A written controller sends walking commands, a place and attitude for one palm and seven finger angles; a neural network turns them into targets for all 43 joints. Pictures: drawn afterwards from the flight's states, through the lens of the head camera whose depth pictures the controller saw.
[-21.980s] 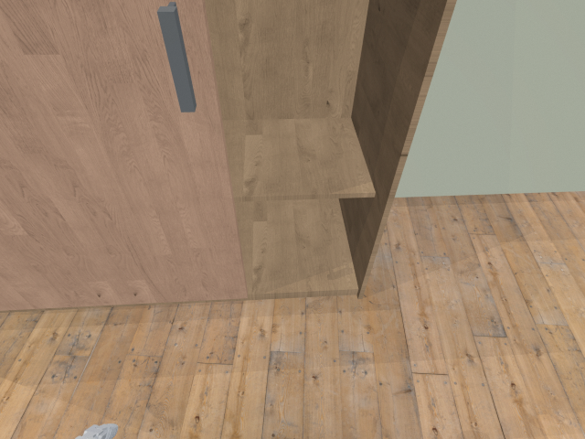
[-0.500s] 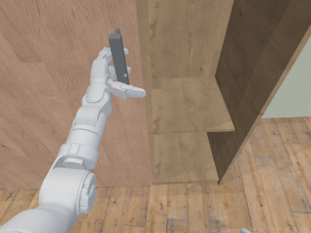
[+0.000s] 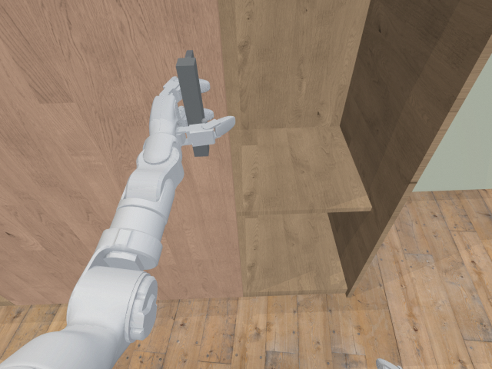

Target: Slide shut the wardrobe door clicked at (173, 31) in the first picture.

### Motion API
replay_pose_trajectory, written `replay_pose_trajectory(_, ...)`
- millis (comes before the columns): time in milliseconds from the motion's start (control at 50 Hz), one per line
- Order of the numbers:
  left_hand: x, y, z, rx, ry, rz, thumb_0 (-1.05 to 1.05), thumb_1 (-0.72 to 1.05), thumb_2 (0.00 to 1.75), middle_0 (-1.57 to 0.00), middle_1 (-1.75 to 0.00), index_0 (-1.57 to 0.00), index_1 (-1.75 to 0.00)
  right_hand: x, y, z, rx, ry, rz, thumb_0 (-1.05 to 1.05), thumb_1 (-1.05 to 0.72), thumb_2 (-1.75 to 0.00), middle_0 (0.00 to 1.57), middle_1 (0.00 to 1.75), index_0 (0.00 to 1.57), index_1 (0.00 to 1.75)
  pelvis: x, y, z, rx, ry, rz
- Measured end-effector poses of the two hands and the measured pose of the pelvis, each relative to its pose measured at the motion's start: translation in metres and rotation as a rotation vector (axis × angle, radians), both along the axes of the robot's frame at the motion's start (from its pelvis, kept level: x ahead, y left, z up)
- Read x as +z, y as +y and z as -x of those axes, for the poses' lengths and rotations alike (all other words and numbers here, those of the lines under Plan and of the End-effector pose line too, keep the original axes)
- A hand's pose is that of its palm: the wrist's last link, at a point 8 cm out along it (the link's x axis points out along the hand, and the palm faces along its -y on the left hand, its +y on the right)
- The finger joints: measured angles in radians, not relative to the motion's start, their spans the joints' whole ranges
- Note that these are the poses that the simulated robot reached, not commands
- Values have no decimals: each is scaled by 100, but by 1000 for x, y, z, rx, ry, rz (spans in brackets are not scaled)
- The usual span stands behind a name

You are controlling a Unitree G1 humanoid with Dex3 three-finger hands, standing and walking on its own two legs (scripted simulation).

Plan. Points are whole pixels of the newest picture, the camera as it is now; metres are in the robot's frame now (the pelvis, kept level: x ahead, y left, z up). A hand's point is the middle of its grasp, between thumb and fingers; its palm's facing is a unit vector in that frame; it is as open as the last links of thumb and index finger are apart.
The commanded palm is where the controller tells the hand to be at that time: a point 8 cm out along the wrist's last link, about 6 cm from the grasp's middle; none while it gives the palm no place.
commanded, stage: grip the handle and tug to test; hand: left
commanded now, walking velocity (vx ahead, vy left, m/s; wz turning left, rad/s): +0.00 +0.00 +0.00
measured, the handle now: (196, 105) +0.50 +0.09 +0.19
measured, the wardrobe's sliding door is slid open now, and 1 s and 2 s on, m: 0.43 0.43 0.43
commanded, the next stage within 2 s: tug the door sideways, standing still in 0.98 s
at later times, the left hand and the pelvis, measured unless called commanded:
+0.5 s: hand (205, 121) +0.45 +0.06 +0.20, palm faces +0.04 -1.00 -0.01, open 6.2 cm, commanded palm +0.43 +0.11 +0.20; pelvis +0.01 -0.01 +0.00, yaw +0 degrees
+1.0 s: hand (205, 122) +0.45 +0.06 +0.20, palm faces +0.02 -1.00 -0.01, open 6.3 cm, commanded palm +0.41 +0.11 +0.20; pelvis +0.02 -0.01 +0.00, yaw +0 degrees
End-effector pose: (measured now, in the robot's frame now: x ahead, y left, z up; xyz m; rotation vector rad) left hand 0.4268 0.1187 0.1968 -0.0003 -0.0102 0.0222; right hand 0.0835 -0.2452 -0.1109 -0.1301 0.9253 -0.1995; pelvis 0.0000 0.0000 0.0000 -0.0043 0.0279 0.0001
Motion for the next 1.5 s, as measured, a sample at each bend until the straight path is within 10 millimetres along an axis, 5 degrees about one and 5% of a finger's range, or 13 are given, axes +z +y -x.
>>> replay_pose_trajectory(240, 0, -1, 1, 15, -13, -8, 1, 66, 79, -36, -133, -34, -132, -1, -5, 1, -3, 5, -2, 1, -91, -90, 20, 30, 20, 30, 0, -3, -2, 1, -2, -2)
replay_pose_trajectory(900, 0, -3, 2, 9, -17, -12, 1, 68, 77, -32, -136, -29, -136, 2, -8, -25, 10, -32, -18, 1, -91, -90, 20, 30, 20, 30, 1, -10, -14, 2, -5, -8)
replay_pose_trajectory(1300, 0, -3, 1, 20, -5, -9, 1, 66, 80, -33, -136, -31, -136, 8, -3, -81, 85, -54, -6, 1, -91, -90, 20, 30, 19, 30, 0, -9, -30, 30, 2, -9)
replay_pose_trajectory(1500, 1, -6, 3, 56, -7, -40, 0, 68, 82, -32, -137, -26, -139, 1, 9, -67, 113, -29, -36, 1, -91, -90, 20, 30, 20, 30, -2, -8, -19, 49, 4, -6)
